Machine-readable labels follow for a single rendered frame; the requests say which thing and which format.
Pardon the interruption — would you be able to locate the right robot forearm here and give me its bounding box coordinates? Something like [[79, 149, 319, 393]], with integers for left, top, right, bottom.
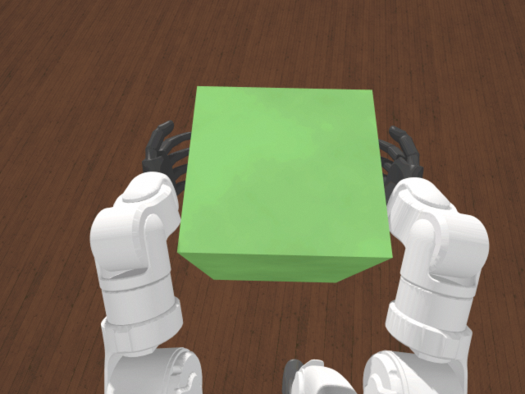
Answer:
[[385, 177, 489, 394]]

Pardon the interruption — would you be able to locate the right robot foot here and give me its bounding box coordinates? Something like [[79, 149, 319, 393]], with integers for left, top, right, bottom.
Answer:
[[282, 359, 303, 394]]

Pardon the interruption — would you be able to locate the left robot hand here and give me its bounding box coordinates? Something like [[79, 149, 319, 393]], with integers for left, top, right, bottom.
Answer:
[[142, 120, 191, 196]]

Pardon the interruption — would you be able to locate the carton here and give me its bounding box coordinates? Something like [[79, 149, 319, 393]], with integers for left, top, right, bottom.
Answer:
[[177, 86, 393, 282]]

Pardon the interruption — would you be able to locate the left robot forearm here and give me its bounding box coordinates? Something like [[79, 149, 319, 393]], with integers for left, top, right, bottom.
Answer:
[[90, 172, 183, 394]]

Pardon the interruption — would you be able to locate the robot right thigh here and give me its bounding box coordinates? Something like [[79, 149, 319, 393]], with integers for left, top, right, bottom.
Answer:
[[294, 365, 357, 394]]

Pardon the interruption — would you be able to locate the right robot upper arm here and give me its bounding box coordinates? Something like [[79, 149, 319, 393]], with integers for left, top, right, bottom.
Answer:
[[363, 350, 463, 394]]

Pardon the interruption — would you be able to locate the left robot upper arm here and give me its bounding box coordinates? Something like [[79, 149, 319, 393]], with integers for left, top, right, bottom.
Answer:
[[107, 347, 203, 394]]

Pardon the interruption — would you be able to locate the right robot hand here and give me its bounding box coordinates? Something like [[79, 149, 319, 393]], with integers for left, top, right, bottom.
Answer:
[[378, 126, 424, 206]]

